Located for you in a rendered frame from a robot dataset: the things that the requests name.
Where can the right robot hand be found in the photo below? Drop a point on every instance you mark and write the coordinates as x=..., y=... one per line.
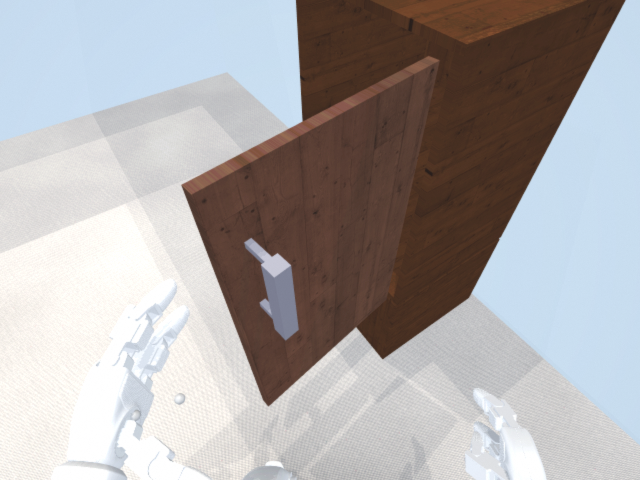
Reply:
x=512, y=455

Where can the left robot hand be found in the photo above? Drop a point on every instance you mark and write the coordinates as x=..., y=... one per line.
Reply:
x=120, y=383

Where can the handle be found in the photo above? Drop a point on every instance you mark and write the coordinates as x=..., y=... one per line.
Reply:
x=277, y=273

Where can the cupboard door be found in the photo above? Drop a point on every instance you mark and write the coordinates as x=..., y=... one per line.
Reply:
x=329, y=195

